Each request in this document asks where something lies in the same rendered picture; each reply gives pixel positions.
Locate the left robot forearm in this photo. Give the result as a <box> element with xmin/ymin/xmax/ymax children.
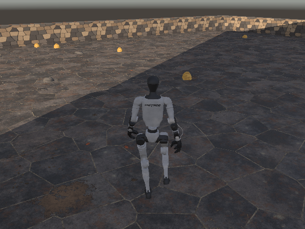
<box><xmin>128</xmin><ymin>116</ymin><xmax>135</xmax><ymax>132</ymax></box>

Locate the robot right upper arm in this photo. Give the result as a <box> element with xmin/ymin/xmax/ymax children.
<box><xmin>163</xmin><ymin>97</ymin><xmax>175</xmax><ymax>124</ymax></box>

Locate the robot right shin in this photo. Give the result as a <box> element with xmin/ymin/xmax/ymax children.
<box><xmin>162</xmin><ymin>147</ymin><xmax>169</xmax><ymax>178</ymax></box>

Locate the robot left hand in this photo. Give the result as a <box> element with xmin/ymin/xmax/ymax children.
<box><xmin>128</xmin><ymin>130</ymin><xmax>138</xmax><ymax>139</ymax></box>

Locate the robot right hand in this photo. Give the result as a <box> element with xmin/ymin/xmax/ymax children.
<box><xmin>171</xmin><ymin>140</ymin><xmax>182</xmax><ymax>153</ymax></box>

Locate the robot left upper arm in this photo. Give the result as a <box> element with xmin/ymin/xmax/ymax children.
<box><xmin>131</xmin><ymin>96</ymin><xmax>143</xmax><ymax>123</ymax></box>

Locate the right robot forearm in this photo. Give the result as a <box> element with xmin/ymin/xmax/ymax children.
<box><xmin>171</xmin><ymin>117</ymin><xmax>181</xmax><ymax>141</ymax></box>

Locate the left robot foot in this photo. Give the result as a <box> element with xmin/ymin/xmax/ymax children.
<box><xmin>144</xmin><ymin>187</ymin><xmax>152</xmax><ymax>199</ymax></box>

